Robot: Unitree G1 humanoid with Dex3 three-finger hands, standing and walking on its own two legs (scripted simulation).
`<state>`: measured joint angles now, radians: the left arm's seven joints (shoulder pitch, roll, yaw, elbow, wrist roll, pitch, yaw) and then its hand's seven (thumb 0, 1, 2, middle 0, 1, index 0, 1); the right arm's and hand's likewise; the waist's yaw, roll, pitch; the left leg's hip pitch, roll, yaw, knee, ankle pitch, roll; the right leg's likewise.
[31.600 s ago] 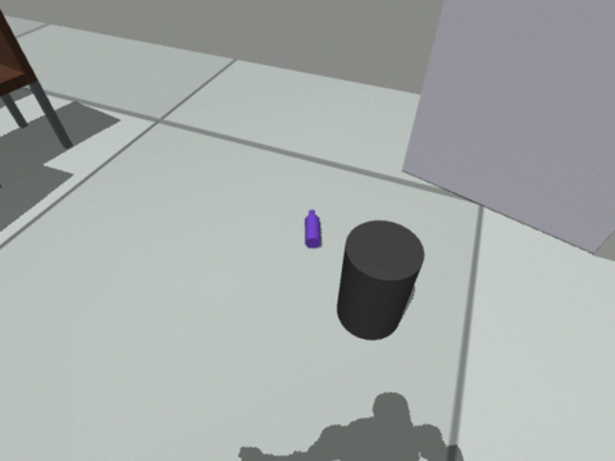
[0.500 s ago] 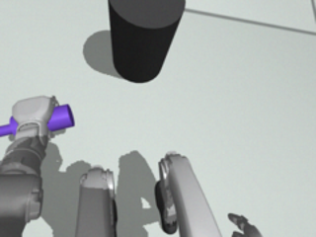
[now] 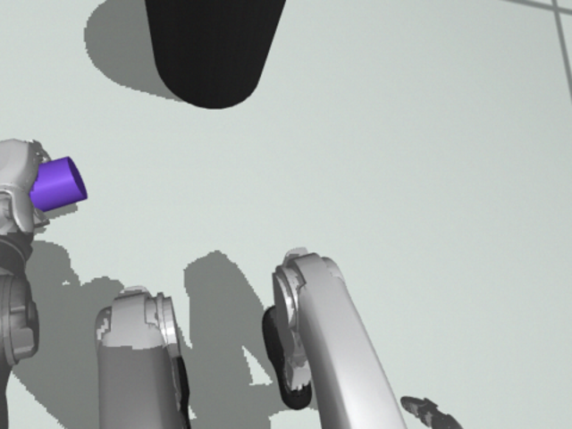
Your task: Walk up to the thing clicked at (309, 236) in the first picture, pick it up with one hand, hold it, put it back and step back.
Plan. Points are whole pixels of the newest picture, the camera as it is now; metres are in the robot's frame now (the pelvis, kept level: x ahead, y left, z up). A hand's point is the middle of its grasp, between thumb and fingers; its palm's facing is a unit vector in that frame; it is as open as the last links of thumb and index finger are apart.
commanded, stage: crouch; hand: left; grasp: from above
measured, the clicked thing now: (3, 199) +0.47 +0.29 -0.21
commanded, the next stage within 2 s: lower in 0.32 s
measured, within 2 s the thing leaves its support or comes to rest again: neither
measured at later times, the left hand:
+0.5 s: hand (29, 194) +0.48 +0.27 -0.23, palm faces -0.46 -0.12 -0.88, open 9.4 cm
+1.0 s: hand (45, 201) +0.49 +0.27 -0.29, palm faces -0.45 -0.13 -0.88, open 9.4 cm
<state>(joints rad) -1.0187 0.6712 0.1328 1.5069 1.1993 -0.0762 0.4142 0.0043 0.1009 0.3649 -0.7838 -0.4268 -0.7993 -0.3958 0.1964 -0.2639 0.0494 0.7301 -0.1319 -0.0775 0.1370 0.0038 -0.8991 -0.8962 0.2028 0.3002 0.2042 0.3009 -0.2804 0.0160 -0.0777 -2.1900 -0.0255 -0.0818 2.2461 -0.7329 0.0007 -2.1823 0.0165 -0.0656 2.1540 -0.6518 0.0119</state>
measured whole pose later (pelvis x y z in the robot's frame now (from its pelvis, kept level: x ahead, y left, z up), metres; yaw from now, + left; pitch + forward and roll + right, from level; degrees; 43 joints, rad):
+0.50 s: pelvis +0.00 +0.00 -0.03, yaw -2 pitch +38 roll -8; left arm -1.08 0.77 0.15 1.57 1.21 -0.07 0.44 0.00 0.09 0.35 -0.84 -0.33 -0.85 -0.32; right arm 0.21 -0.30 0.11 0.71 -0.15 -0.10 0.17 0.00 -0.90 -0.90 0.20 0.30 0.20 0.30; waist -0.32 0.00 -0.01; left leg -2.28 -0.03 -0.11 2.36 -0.74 0.00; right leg -2.26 0.02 -0.09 2.25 -0.65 0.01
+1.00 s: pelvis +0.00 +0.01 -0.06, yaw -4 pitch +36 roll -10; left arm -1.10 0.85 0.16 1.65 1.24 -0.09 0.53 0.00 0.10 0.32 -0.84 -0.33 -0.84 -0.32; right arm 0.17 -0.31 0.17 0.69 -0.17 -0.14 0.20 0.00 -0.90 -0.90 0.20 0.30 0.20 0.30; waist -0.35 -0.05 0.06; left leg -2.35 -0.03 -0.14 2.47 -0.75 0.01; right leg -2.32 0.02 -0.12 2.32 -0.64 0.03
